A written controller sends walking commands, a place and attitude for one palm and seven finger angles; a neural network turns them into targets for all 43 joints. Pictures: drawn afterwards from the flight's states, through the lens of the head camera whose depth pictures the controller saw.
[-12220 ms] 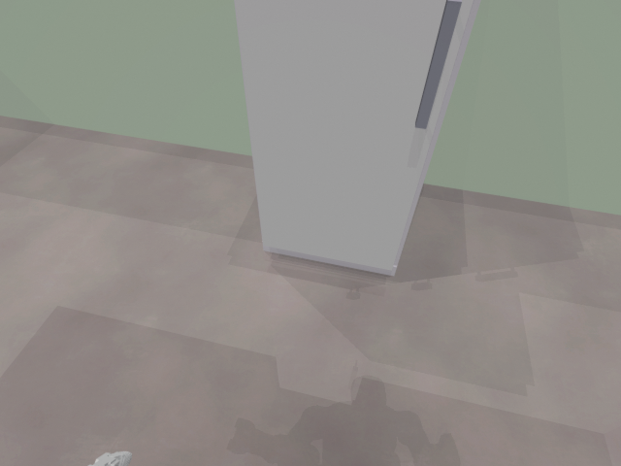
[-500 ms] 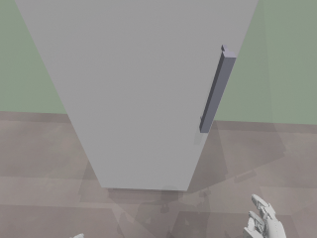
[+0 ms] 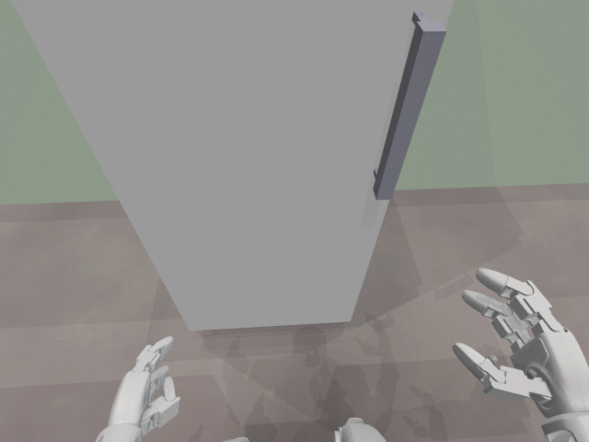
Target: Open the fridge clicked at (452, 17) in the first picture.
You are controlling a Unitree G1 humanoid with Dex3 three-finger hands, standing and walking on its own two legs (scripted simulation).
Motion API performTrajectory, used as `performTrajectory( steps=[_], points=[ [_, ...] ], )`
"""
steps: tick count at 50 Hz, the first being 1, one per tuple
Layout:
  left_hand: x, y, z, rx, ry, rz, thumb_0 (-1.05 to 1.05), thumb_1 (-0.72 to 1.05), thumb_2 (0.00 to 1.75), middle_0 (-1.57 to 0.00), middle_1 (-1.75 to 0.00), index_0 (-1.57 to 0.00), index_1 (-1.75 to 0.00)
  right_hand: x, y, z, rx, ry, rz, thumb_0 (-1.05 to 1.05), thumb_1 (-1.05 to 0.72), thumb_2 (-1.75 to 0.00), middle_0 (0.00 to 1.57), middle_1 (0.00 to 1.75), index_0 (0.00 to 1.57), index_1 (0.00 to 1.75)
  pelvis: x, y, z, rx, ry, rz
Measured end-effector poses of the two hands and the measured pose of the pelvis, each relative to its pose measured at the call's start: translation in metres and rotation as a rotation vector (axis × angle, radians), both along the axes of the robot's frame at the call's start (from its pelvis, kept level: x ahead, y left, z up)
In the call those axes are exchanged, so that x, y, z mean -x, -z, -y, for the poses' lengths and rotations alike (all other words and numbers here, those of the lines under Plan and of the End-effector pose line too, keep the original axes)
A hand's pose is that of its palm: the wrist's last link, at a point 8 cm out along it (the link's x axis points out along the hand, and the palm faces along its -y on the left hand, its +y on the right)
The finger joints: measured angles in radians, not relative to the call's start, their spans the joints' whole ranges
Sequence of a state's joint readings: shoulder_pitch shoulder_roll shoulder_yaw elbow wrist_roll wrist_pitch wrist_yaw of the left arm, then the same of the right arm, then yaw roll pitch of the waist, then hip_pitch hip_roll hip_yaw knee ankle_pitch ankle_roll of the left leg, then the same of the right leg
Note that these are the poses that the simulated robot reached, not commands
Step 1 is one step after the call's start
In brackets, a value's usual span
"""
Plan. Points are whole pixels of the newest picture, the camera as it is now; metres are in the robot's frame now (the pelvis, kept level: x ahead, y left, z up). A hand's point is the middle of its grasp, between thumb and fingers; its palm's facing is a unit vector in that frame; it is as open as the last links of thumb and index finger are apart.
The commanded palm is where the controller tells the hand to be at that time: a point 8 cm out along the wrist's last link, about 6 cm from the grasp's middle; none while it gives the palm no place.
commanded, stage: raise the hand to about handle height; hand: right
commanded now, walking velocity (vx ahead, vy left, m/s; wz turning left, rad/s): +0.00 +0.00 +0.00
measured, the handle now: (397, 118) +0.53 -0.13 +0.17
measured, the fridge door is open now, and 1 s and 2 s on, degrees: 0 0 0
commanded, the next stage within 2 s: move the hooked fingers beside the handle in 1.44 s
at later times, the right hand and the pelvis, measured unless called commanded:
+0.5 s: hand (559, 290) +0.27 -0.28 +0.13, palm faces -0.03 +1.00 -0.05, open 13.0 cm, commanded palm +0.24 -0.33 +0.14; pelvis +0.02 -0.04 +0.03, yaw +2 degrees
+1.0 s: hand out of the picture +0.30 -0.32 +0.20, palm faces +0.00 +1.00 -0.08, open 14.0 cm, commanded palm +0.26 -0.36 +0.20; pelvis +0.02 -0.05 +0.05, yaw +1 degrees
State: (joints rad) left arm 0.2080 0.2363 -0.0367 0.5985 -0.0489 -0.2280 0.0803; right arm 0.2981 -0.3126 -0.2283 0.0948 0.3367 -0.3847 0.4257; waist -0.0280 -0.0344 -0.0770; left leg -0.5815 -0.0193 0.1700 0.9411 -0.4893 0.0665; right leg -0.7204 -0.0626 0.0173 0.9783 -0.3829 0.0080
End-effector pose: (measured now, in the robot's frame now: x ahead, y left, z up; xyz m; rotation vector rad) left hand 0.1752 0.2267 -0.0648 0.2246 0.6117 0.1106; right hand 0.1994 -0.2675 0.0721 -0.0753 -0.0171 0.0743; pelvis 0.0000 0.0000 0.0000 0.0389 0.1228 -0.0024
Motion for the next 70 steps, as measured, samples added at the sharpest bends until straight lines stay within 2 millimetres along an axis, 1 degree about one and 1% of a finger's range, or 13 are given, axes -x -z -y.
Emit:
performTrajectory(
  steps=[5, 9, 12, 15, 19, 26, 30, 35, 40, 45, 51, 60, 70],
  points=[
    [0.030, 0.003, 0.003, 0.039, -0.075, -0.065, 0.02, 0.91, 0.90, -0.21, -0.30, -0.21, -0.30, -0.027, -0.012, 0.014, -0.019, 0.012, -0.065, 0.00, -0.21, -0.60, 0.26, 0.74, 0.25, 0.74, -0.008, -0.012, 0.005, 0.016, -0.027, 0.004],
    [0.044, -0.001, -0.002, 0.026, -0.113, -0.095, 0.02, 0.91, 0.90, -0.21, -0.30, -0.21, -0.30, -0.034, -0.027, 0.025, -0.017, 0.045, -0.039, 0.00, -0.12, -0.56, 0.26, 0.80, 0.26, 0.80, -0.015, -0.020, 0.013, 0.020, -0.040, 0.004],
    [0.047, -0.006, -0.007, 0.000, -0.125, -0.101, 0.02, 0.91, 0.90, -0.21, -0.30, -0.21, -0.30, -0.037, -0.032, 0.030, -0.017, 0.036, -0.030, 0.00, -0.05, -0.53, 0.27, 0.84, 0.26, 0.85, -0.019, -0.023, 0.020, 0.019, -0.044, 0.008],
    [0.041, -0.014, -0.008, -0.029, -0.127, -0.086, 0.02, 0.91, 0.90, -0.20, -0.30, -0.20, -0.30, -0.039, -0.034, 0.034, -0.018, 0.023, -0.032, 0.00, 0.02, -0.50, 0.27, 0.89, 0.27, 0.89, -0.022, -0.026, 0.026, 0.017, -0.044, 0.014],
    [0.026, -0.027, -0.003, -0.051, -0.112, -0.037, 0.02, 0.91, 0.90, -0.20, -0.30, -0.20, -0.30, -0.044, -0.042, 0.043, -0.017, 0.026, -0.015, 0.00, 0.12, -0.46, 0.28, 0.95, 0.28, 0.95, -0.024, -0.030, 0.033, 0.013, -0.040, 0.030],
    [-0.008, -0.049, 0.022, -0.037, -0.050, 0.061, 0.02, 0.91, 0.90, -0.20, -0.30, -0.20, -0.30, -0.054, -0.064, 0.065, -0.024, 0.048, 0.025, -0.01, 0.28, -0.39, 0.29, 1.05, 0.29, 1.06, -0.024, -0.036, 0.043, 0.005, -0.030, 0.064],
    [-0.021, -0.057, 0.040, -0.016, -0.013, 0.097, 0.02, 0.91, 0.90, -0.20, -0.30, -0.20, -0.30, -0.058, -0.075, 0.076, -0.020, 0.052, 0.022, -0.01, 0.37, -0.35, 0.30, 1.11, 0.29, 1.12, -0.024, -0.039, 0.047, 0.002, -0.025, 0.082],
    [-0.027, -0.060, 0.056, 0.007, 0.022, 0.108, 0.01, 0.91, 0.90, -0.20, -0.30, -0.21, -0.30, -0.061, -0.091, 0.088, -0.014, 0.062, 0.024, -0.01, 0.45, -0.32, 0.30, 1.16, 0.30, 1.17, -0.022, -0.043, 0.050, 0.001, -0.020, 0.102],
    [-0.021, -0.058, 0.062, 0.016, 0.032, 0.083, 0.01, 0.91, 0.90, -0.21, -0.30, -0.21, -0.30, -0.064, -0.105, 0.098, -0.007, 0.072, 0.029, -0.01, 0.48, -0.31, 0.30, 1.18, 0.30, 1.19, -0.019, -0.046, 0.051, 0.003, -0.015, 0.118],
    [-0.010, -0.054, 0.058, 0.012, 0.021, 0.046, 0.01, 0.90, 0.90, -0.21, -0.30, -0.21, -0.30, -0.070, -0.117, 0.106, 0.001, 0.077, 0.028, -0.01, 0.50, -0.30, 0.31, 1.19, 0.30, 1.20, -0.017, -0.049, 0.049, 0.005, -0.014, 0.129],
    [0.003, -0.052, 0.045, 0.004, -0.006, 0.018, 0.02, 0.91, 0.90, -0.21, -0.30, -0.21, -0.30, -0.077, -0.131, 0.110, 0.004, 0.073, 0.043, -0.02, 0.50, -0.30, 0.31, 1.20, 0.30, 1.20, -0.017, -0.052, 0.046, 0.009, -0.016, 0.136],
    [0.009, -0.053, 0.025, -0.006, -0.040, 0.019, 0.02, 0.91, 0.90, -0.20, -0.30, -0.20, -0.30, -0.079, -0.120, 0.094, -0.010, 0.052, 0.006, -0.02, 0.50, -0.30, 0.30, 1.20, 0.30, 1.20, -0.017, -0.052, 0.039, 0.013, -0.025, 0.134],
    [0.000, -0.054, 0.016, 0.000, -0.044, 0.039, 0.02, 0.91, 0.90, -0.20, -0.30, -0.20, -0.30, -0.080, -0.119, 0.085, -0.015, 0.074, 0.006, -0.02, 0.50, -0.30, 0.31, 1.20, 0.30, 1.20, -0.020, -0.052, 0.029, 0.016, -0.025, 0.136]
  ],
)
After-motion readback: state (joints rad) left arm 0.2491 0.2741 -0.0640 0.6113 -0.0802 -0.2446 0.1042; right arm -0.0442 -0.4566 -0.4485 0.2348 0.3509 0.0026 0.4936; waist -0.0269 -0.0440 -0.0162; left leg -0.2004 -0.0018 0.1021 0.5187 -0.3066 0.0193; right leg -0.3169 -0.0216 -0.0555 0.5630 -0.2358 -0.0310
